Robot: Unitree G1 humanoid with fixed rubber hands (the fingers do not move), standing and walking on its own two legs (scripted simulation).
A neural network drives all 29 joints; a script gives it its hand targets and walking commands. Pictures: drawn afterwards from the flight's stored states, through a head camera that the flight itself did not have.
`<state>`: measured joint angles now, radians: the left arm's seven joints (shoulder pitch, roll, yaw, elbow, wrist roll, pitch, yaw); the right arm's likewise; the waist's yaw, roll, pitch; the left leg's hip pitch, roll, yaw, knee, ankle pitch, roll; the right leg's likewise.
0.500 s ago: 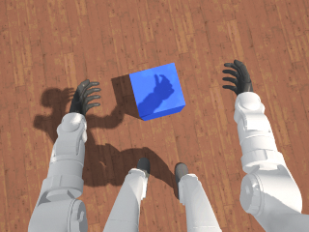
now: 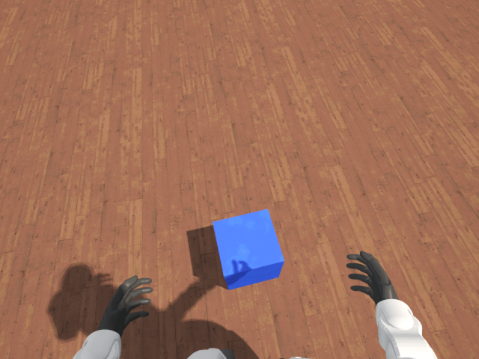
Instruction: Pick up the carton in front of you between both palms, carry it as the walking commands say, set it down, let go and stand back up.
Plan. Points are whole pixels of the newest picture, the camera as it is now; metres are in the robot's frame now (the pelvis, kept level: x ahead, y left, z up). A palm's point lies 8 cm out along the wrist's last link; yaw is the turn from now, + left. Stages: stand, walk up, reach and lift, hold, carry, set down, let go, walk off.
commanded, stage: let go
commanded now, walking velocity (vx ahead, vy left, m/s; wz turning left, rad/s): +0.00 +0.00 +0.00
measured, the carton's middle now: (247, 251) +0.47 +0.03 -0.64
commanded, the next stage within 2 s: stand in 0.60 s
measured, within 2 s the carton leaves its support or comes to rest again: neither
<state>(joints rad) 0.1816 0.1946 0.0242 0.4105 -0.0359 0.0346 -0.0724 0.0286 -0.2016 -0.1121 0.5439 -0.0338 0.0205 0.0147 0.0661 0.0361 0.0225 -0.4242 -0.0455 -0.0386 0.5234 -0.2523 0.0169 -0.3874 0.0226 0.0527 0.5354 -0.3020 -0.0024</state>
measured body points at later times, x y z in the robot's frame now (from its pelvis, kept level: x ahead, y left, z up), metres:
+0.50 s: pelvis +0.00 -0.01 +0.00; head +0.01 -0.01 +0.45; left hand +0.18 +0.23 -0.06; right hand +0.17 -0.25 -0.07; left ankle +0.00 +0.11 -0.73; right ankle -0.03 -0.12 -0.73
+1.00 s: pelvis +0.02 +0.01 +0.00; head +0.03 +0.03 +0.45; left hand +0.17 +0.29 -0.10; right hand +0.16 -0.29 -0.08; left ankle +0.00 +0.11 -0.73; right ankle -0.03 -0.12 -0.73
